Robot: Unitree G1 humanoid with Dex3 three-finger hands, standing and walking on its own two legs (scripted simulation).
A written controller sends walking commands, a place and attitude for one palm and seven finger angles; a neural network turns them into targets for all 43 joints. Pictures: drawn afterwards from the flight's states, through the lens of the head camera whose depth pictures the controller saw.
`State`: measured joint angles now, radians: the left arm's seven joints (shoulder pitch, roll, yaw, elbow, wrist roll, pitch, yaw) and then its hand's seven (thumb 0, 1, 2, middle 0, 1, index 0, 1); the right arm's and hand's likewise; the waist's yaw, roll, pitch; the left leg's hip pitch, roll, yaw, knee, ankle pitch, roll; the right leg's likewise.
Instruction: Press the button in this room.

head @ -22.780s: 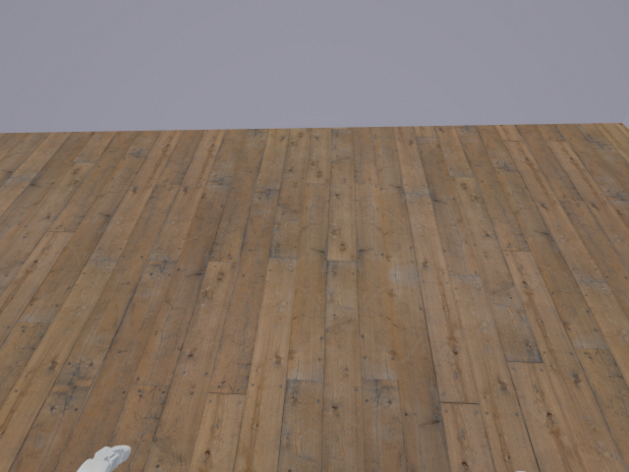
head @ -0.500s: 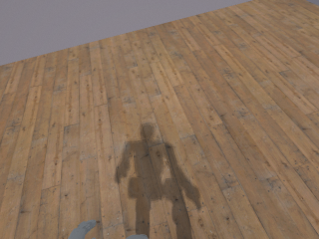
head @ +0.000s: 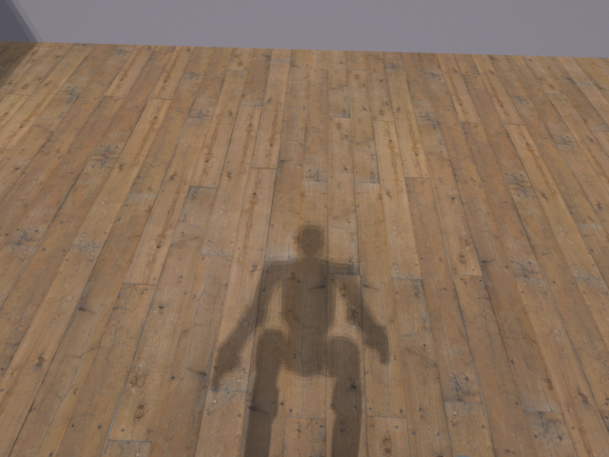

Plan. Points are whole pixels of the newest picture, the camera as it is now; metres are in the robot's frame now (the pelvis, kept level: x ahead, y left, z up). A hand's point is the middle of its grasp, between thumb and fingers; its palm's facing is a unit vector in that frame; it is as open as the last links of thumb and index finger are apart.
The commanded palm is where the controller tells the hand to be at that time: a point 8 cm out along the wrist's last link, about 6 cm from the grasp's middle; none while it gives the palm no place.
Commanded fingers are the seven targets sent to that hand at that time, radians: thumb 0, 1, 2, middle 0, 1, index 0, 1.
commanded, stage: turn or walk to find it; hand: left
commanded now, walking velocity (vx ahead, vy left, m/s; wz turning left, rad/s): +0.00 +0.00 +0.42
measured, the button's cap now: out of the picture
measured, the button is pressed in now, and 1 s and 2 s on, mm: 0 0 0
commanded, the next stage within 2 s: none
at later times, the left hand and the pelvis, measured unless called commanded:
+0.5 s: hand out of the picture +0.05 +0.16 -0.13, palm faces +0.22 -0.93 -0.29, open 7.4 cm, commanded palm none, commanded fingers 0.00 0.90 0.90 -0.20 -0.30 -0.20 -0.30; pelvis -0.01 -0.05 +0.01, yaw +12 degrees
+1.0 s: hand out of the picture -0.11 +0.19 -0.17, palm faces +0.47 -0.85 -0.24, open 7.4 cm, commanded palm none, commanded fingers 0.00 0.90 0.90 -0.20 -0.30 -0.20 -0.30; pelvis -0.04 -0.01 +0.01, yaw +25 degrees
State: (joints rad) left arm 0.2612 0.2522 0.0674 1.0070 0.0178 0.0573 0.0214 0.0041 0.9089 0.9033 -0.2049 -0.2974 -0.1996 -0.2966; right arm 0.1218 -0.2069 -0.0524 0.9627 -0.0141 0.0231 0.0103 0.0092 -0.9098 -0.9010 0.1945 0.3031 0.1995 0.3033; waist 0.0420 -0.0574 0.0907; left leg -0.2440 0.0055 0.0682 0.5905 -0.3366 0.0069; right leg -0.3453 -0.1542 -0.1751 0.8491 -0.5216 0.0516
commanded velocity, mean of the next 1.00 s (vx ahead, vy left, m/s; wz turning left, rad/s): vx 0.00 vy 0.00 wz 0.42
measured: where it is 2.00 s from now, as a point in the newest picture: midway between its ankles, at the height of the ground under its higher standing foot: outside the picture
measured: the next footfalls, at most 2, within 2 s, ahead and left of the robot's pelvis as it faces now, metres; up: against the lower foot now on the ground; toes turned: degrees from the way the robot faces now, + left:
right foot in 0.36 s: +0.06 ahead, -0.13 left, +0.00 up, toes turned +3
left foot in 0.86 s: -0.05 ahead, +0.10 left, +0.00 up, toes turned +27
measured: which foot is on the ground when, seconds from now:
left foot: down 0.00-0.36, up 0.38-0.84, down 0.86-1.00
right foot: up 0.00-0.34, down 0.36-0.86, up 0.88-1.00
